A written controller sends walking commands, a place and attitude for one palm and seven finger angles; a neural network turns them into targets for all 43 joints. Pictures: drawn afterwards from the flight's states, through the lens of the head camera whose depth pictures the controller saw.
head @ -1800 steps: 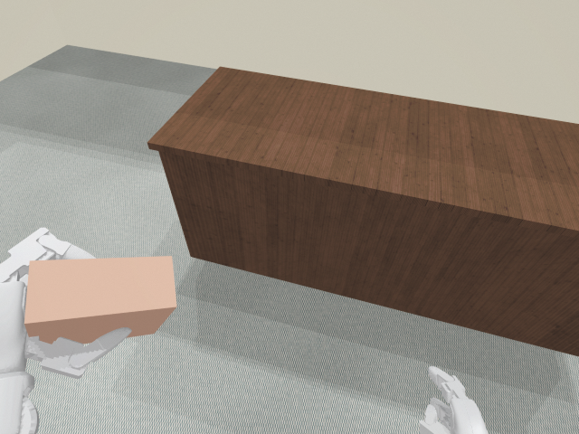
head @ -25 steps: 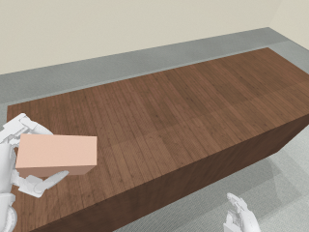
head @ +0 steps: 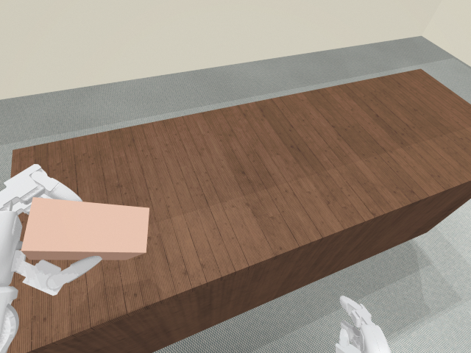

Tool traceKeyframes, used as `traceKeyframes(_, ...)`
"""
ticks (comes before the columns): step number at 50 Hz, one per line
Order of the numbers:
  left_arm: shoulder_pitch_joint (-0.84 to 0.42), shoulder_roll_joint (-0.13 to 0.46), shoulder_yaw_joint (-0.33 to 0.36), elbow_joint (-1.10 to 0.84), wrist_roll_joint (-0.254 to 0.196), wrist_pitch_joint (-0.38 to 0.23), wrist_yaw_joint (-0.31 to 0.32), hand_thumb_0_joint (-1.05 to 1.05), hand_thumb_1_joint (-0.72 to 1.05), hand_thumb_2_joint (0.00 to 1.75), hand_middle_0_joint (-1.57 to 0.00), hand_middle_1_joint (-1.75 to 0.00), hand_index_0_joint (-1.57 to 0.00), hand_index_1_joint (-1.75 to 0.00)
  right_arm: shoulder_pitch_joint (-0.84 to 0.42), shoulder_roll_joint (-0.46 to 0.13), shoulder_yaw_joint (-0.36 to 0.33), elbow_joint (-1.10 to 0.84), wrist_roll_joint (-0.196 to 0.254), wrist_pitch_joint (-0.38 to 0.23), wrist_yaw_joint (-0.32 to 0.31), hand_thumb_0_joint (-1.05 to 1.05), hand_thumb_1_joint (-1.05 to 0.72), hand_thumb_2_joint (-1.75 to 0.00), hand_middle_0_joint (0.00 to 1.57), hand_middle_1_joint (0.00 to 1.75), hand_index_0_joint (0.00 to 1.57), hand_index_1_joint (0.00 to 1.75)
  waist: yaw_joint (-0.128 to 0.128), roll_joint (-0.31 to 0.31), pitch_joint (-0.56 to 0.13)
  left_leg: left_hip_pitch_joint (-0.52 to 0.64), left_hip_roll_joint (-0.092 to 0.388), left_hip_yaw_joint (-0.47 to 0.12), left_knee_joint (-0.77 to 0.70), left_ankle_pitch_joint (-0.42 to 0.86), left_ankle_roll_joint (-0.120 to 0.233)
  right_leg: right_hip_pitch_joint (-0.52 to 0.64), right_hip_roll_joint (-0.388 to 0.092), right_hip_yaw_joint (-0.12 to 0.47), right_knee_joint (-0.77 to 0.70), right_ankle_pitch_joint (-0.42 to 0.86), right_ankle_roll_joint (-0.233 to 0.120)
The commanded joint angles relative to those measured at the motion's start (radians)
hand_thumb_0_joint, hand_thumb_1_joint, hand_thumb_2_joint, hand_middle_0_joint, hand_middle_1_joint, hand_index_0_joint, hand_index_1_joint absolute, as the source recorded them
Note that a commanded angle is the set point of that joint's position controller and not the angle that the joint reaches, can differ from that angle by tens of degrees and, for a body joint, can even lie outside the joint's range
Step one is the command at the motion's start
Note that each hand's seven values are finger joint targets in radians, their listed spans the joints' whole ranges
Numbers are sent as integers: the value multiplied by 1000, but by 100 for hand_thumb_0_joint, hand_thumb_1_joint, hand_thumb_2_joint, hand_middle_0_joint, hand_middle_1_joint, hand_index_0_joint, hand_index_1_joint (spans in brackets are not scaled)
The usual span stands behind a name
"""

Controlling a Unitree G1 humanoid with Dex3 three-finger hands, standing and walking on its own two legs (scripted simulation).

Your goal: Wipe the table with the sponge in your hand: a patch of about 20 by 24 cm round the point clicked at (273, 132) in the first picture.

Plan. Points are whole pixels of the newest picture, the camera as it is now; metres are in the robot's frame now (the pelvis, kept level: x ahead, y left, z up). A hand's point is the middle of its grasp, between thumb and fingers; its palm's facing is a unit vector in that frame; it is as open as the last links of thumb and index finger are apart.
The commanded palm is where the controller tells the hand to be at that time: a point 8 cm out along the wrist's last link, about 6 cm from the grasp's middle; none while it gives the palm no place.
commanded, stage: come to a stop and stand still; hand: left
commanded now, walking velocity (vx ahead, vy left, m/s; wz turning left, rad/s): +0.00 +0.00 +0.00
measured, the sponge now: (105, 235) +0.24 +0.21 +0.12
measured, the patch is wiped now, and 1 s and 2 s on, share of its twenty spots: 0.00 0.00 0.00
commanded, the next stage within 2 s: look again from close up in 0.30 s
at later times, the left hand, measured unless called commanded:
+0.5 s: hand (41, 229) +0.22 +0.26 +0.16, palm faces +0.36 -0.87 -0.34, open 10.0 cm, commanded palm +0.16 +0.29 +0.18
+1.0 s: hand (31, 200) +0.24 +0.27 +0.18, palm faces +0.33 -0.81 -0.48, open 10.0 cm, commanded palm +0.16 +0.29 +0.17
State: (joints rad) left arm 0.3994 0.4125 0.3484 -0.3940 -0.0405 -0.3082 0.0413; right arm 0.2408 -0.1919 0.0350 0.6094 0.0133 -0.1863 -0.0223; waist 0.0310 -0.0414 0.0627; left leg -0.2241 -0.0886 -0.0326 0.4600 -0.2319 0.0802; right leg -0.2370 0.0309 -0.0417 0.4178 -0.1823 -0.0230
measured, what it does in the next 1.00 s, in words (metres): stands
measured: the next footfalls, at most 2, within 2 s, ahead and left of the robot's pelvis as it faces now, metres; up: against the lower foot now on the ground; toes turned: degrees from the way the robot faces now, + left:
none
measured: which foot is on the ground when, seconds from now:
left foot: down 0.00-1.00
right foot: down 0.00-1.00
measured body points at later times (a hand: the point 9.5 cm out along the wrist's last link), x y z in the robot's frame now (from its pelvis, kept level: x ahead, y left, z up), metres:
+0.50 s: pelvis +0.00 +0.01 +0.00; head +0.02 +0.04 +0.45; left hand +0.19 +0.30 +0.18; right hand +0.19 -0.20 -0.06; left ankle +0.00 +0.06 -0.74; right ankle +0.03 -0.10 -0.74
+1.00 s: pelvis -0.01 +0.00 +0.00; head -0.01 -0.01 +0.44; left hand +0.21 +0.31 +0.21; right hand +0.18 -0.23 -0.08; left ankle +0.00 +0.06 -0.74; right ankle +0.02 -0.11 -0.74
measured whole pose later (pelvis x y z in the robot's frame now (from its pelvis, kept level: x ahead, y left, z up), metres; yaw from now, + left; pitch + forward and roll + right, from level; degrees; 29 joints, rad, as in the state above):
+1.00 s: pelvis -0.01 +0.00 +0.00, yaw -1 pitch -1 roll +0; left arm 0.21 0.47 0.44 -0.37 -0.05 0.07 -0.07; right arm 0.16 -0.27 0.04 0.62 -0.01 -0.12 0.01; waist 0.05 0.03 0.00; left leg -0.24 -0.09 0.00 0.50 -0.24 0.08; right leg -0.27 0.03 0.01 0.51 -0.23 -0.02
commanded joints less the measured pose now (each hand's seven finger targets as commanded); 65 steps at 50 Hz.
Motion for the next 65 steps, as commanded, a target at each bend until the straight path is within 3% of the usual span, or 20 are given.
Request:
traceKeyframes(1,-115,146,129,-284,-39,-72,39,0,10,130,-120,-160,-120,-160,-104,-131,-49,-165,-1,-70,-2,0,-90,-90,20,30,20,30,4,114,-230,-12,149,-130,-82,279,-79,200,-99,97,-4,203,-4)
traceKeyframes(5,-64,121,105,-288,-33,-49,48,0,10,130,-120,-160,-120,-160,-114,-138,-58,-157,3,-62,7,0,-90,-90,20,30,20,30,-1,118,-234,19,155,-121,-77,369,-99,194,-90,103,1,252,-6)
traceKeyframes(26,-106,105,86,-256,-14,-17,62,0,10,130,-120,-160,-120,-160,-119,-141,-50,-187,-5,-8,-15,0,-90,-90,20,30,20,30,-2,117,-159,-101,171,-148,-184,68,-96,210,-70,77,-40,90,7)
traceKeyframes(39,-58,122,110,-278,-9,-13,71,0,10,130,-120,-160,-120,-160,-116,-146,-60,-181,-5,-10,-21,0,-90,-90,20,30,20,30,-3,105,-186,-80,154,-130,-152,112,-92,228,-80,90,-53,135,-1)
traceKeyframes(40,-1078,946,471,-668,71,-165,63,0,10,130,-120,-160,-120,-160,20,-236,82,-268,78,5,-70,0,-90,-90,20,30,20,30,-92,493,-191,-370,174,-188,-125,-19,-33,335,9,75,197,0,53)
traceKeyframes(41,-727,517,370,-148,186,47,20,0,10,130,-120,-160,-120,-160,-163,-140,-63,-131,-76,-16,-49,0,-90,-90,20,30,20,30,41,317,-337,-8,128,-70,-63,222,-116,81,-29,49,138,-44,-35)
traceKeyframes(42,-442,271,185,17,24,142,-6,0,10,130,-120,-160,-120,-160,-121,-202,-76,-150,-61,-28,5,0,-90,-90,20,30,20,30,23,245,-327,148,132,-111,-56,404,-185,-77,4,-21,115,-31,-43)
traceKeyframes(43,-396,173,193,-99,-64,184,-56,0,10,130,-120,-160,-120,-160,-112,-220,-89,-138,-54,-34,5,0,-90,-90,20,30,20,30,53,202,-387,271,142,-102,-20,576,-183,-69,-2,-14,82,65,-32)
traceKeyframes(44,-211,194,219,-104,-127,258,-99,0,10,130,-120,-160,-120,-160,-124,-229,-88,-128,-41,-30,-3,0,-90,-90,20,30,20,30,93,188,-384,284,142,-80,-6,668,-168,-16,-18,-18,77,108,-25)
traceKeyframes(45,-74,97,123,-73,-126,331,-134,0,10,130,-120,-160,-120,-160,-174,-210,-53,-141,-21,-28,22,0,-90,-90,20,30,20,30,91,120,-318,250,146,-59,-2,684,-157,-23,-6,-28,76,100,-20)
traceKeyframes(47,-118,119,34,-158,-43,389,-161,0,10,130,-120,-160,-120,-160,-204,-220,-47,-155,-14,5,38,0,-90,-90,20,30,20,30,67,60,-199,128,137,-42,0,508,-128,-47,-11,-46,70,134,-12)
traceKeyframes(49,-103,166,47,-175,32,376,-144,0,10,130,-120,-160,-120,-160,-211,-214,-51,-182,-13,33,34,0,-90,-90,20,30,20,30,51,0,-157,47,123,-51,-16,257,-107,-59,0,-43,80,62,-14)
traceKeyframes(50,-141,241,120,-237,50,349,-114,0,10,130,-120,-160,-120,-160,-236,-205,-43,-200,-2,38,32,0,-90,-90,20,30,20,30,50,21,-165,38,115,-41,-21,142,-91,-66,15,-25,86,18,-19)
traceKeyframes(52,-165,269,191,-239,54,263,-63,0,10,130,-120,-160,-120,-160,-235,-192,-53,-201,-29,40,7,0,-90,-90,20,30,20,30,43,19,-192,-7,99,-54,-9,36,-95,-86,16,-30,115,-42,-14)
traceKeyframes(54,-231,319,243,-270,76,178,-1,0,10,130,-120,-160,-120,-160,-248,-178,-53,-190,-39,43,-11,0,-90,-90,20,30,20,30,38,68,-210,-44,88,-61,12,-66,-86,-122,12,-16,138,-108,-9)
traceKeyframes(55,-322,413,296,-340,108,157,40,0,10,130,-120,-160,-120,-160,-248,-173,-43,-192,-34,44,-14,0,-90,-90,20,30,20,30,38,154,-213,-52,88,-55,11,-134,-70,-138,15,10,143,-150,-15)
traceKeyframes(56,-344,358,253,-312,131,147,63,0,10,130,-120,-160,-120,-160,-253,-152,-43,-189,-46,42,-15,0,-90,-90,20,30,20,30,43,214,-255,-55,76,-53,28,-124,-74,-121,4,12,146,-149,-19)
traceKeyframes(58,-293,315,200,-213,157,166,84,0,10,130,-120,-160,-120,-160,-232,-160,-43,-168,-38,51,-29,0,-90,-90,20,30,20,30,17,212,-203,-89,74,-56,50,-163,-73,-166,-4,13,149,-170,-15)
traceKeyframes(60,-354,351,176,-176,178,217,73,0,10,130,-120,-160,-120,-160,-224,-165,-33,-173,-23,61,-46,0,-90,-90,20,30,20,30,-2,201,-198,-102,69,-38,62,-191,-51,-170,-10,37,126,-204,-14)
traceKeyframes(65,-354,377,92,-116,225,359,-25,0,10,130,-120,-160,-120,-160,-252,-172,-19,-202,-1,90,-96,0,-90,-90,20,30,20,30,11,139,-181,-108,58,-2,90,-109,-34,-103,-34,106,47,-242,-9)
